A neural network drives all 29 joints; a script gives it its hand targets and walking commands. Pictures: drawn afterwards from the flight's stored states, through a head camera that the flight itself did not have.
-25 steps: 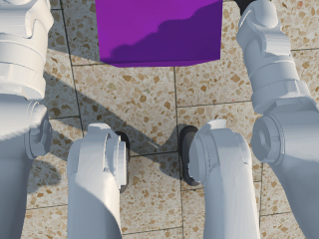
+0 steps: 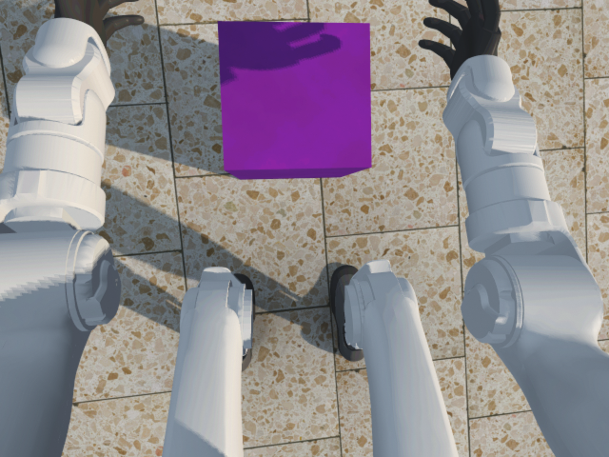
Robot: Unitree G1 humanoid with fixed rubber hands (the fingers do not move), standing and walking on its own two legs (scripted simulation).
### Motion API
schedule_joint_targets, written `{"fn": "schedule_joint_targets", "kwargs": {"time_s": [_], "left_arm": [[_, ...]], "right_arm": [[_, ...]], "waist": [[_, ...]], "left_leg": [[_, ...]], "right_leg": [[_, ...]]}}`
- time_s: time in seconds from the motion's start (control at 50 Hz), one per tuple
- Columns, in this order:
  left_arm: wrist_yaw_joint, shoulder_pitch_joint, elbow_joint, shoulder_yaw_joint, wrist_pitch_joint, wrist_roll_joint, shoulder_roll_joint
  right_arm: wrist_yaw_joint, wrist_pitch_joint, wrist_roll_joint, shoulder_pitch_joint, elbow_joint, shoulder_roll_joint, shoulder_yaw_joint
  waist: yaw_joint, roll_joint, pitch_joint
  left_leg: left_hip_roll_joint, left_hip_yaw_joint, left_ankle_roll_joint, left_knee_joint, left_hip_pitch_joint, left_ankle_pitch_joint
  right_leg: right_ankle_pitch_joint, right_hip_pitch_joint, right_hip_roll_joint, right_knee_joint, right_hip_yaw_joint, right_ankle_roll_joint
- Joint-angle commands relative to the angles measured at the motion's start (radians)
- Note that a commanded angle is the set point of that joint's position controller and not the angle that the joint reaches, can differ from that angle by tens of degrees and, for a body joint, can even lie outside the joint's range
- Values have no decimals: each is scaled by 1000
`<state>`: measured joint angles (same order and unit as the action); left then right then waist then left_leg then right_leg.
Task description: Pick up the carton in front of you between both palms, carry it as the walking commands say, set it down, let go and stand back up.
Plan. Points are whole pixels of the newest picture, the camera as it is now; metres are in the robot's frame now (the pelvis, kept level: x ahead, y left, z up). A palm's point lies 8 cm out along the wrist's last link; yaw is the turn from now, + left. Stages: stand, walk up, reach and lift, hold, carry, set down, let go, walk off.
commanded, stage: set down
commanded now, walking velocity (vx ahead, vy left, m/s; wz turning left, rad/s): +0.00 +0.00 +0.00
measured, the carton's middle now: (292, 116) +0.53 +0.00 -0.37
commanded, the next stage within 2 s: let go in 0.40 s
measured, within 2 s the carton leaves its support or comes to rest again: neither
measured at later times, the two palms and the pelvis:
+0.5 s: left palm out of the picture +0.55 +0.22 +0.04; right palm out of the picture +0.53 -0.18 +0.04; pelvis +0.03 +0.00 +0.14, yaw +1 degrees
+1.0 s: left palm out of the picture +0.39 +0.23 +0.14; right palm out of the picture +0.38 -0.22 +0.15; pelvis +0.09 -0.01 +0.24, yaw +2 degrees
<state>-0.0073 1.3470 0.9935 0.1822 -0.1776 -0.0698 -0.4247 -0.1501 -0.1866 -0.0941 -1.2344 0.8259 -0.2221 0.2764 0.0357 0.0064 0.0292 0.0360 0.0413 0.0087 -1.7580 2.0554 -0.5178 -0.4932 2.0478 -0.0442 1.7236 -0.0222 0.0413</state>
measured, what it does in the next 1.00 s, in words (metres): rises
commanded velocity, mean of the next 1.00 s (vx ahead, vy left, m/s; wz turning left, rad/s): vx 0.00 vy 0.00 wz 0.00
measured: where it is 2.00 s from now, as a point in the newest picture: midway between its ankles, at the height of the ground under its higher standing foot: (294, 333)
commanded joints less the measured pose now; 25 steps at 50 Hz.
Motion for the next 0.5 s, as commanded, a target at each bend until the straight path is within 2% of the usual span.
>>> {"fn": "schedule_joint_targets", "kwargs": {"time_s": [0.0, 0.1, 0.36, 0.48], "left_arm": [[7, 261, -155, 25, 4, 9, -136], [24, 222, -172, 42, -2, 23, -122], [62, 124, -124, 103, 33, 94, -69], [59, -19, -150, 140, 37, 174, -20]], "right_arm": [[4, 3, 2, -220, -159, -113, 6], [16, -4, 16, -171, -176, -98, 18], [54, 29, 81, -64, -158, -47, 60], [86, 40, 145, 70, -171, -34, 67]], "waist": [[-4, -87, -1219], [3, -92, -1201], [7, -79, -1079], [-3, -77, -1110]], "left_leg": [[40, -85, 11, 228, -735, 366], [43, -79, 13, 323, -803, 412], [36, -52, 18, 591, -968, 497], [32, -43, 22, 703, -1126, 573]], "right_leg": [[320, -639, -54, -186, 118, 8], [355, -689, -52, -286, 110, 10], [428, -837, -40, -562, 86, 17], [471, -934, -37, -675, 87, 14]]}}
